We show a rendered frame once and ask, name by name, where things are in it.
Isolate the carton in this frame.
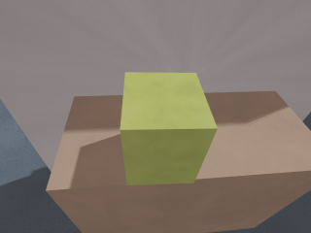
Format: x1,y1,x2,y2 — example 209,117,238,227
120,72,218,185

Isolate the pedestal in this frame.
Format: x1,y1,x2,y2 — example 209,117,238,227
46,90,311,233

